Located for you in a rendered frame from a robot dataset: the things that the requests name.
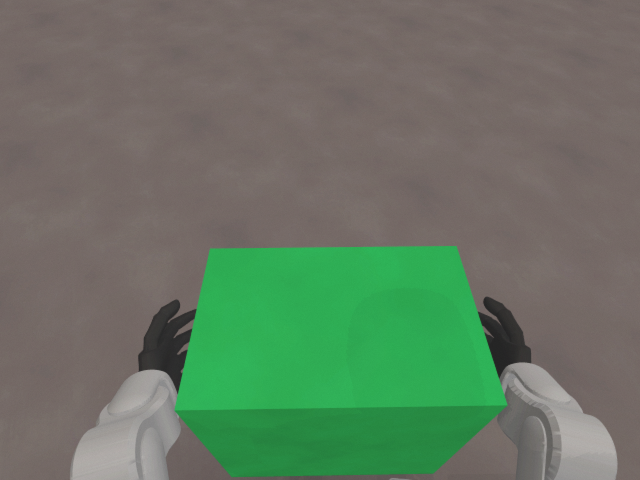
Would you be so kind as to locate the carton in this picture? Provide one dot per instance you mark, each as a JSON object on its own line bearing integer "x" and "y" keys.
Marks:
{"x": 337, "y": 361}

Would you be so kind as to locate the robot right forearm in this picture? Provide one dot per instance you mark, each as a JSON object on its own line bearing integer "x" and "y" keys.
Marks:
{"x": 554, "y": 438}

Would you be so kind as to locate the robot left forearm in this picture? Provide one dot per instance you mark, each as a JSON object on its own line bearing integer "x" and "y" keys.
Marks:
{"x": 133, "y": 433}

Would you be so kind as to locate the robot right hand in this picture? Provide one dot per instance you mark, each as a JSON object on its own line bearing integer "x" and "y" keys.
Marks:
{"x": 508, "y": 346}

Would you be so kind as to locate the robot left hand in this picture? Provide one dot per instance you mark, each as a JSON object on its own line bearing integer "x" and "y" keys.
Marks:
{"x": 160, "y": 347}

